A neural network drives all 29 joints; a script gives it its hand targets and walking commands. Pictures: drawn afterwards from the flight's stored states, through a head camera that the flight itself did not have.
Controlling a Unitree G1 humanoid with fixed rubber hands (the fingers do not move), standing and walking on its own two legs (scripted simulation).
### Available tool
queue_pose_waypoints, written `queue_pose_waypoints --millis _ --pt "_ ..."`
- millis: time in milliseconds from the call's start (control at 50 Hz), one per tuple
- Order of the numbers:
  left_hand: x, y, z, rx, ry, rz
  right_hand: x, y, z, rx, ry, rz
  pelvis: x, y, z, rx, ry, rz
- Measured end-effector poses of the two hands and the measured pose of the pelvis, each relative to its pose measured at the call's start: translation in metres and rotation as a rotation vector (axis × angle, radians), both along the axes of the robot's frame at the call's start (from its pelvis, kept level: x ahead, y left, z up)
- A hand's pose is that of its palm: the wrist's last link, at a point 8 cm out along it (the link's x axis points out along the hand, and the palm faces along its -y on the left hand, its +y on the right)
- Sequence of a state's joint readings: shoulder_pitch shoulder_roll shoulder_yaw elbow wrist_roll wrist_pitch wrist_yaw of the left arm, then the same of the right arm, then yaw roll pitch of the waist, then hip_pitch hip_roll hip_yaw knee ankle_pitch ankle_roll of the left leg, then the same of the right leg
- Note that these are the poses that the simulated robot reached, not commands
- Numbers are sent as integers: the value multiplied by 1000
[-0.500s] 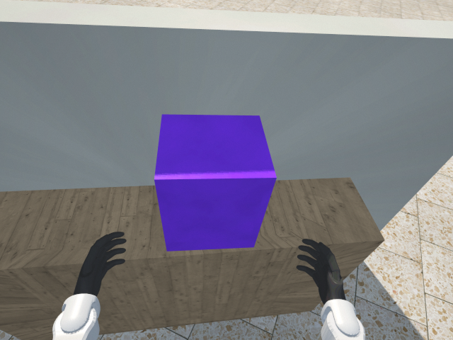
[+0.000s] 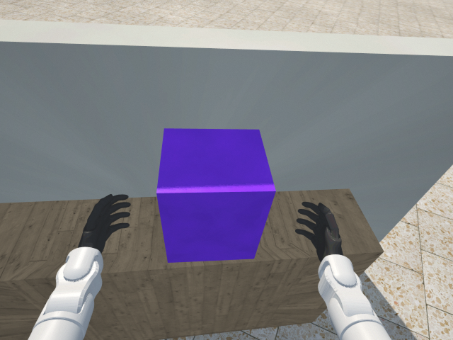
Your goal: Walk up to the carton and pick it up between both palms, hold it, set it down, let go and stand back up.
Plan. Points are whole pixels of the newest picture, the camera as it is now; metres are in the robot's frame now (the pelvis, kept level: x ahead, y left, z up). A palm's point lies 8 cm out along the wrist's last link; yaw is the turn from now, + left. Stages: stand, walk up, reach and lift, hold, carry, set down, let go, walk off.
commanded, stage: reach and lift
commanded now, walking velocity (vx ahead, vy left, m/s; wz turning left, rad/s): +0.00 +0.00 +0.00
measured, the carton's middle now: (212, 198) +0.44 +0.03 -0.03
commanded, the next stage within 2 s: none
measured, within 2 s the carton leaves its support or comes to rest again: neither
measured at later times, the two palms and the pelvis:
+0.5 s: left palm (97, 180) +0.36 +0.24 +0.10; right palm (328, 193) +0.36 -0.18 +0.09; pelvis +0.00 +0.00 +0.00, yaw -1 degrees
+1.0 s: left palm (104, 132) +0.42 +0.23 +0.16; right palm (332, 149) +0.42 -0.18 +0.15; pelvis +0.00 -0.01 +0.00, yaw +0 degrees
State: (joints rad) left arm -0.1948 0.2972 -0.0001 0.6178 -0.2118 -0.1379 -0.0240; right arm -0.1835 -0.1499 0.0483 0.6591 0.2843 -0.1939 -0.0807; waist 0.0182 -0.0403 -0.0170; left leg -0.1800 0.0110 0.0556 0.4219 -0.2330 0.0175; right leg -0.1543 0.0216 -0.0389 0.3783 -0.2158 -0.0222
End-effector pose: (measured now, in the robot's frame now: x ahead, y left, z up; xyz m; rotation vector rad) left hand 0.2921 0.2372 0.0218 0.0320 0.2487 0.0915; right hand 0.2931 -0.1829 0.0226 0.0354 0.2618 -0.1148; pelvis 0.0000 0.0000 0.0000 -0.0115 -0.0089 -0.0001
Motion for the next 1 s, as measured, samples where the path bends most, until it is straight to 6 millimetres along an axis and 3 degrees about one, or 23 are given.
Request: queue_pose_waypoints --millis 120,360,620,800,1000 --pt "19 -2 27 0 -34 7 16 1 23 2 -32 1 -2 0 2 1 6 -6" --pt "58 1 62 -26 -12 23 56 2 58 -14 -15 -3 -4 -3 3 4 30 -10" --pt "82 1 93 -14 -6 28 82 1 85 -21 -25 -7 0 -4 4 -1 40 -6" --pt "109 -4 111 -16 14 20 104 -4 106 -33 3 -13 0 -5 3 0 67 -4" --pt "131 -8 137 -7 -15 23 127 2 130 -40 -7 7 2 -6 3 -2 103 -6"
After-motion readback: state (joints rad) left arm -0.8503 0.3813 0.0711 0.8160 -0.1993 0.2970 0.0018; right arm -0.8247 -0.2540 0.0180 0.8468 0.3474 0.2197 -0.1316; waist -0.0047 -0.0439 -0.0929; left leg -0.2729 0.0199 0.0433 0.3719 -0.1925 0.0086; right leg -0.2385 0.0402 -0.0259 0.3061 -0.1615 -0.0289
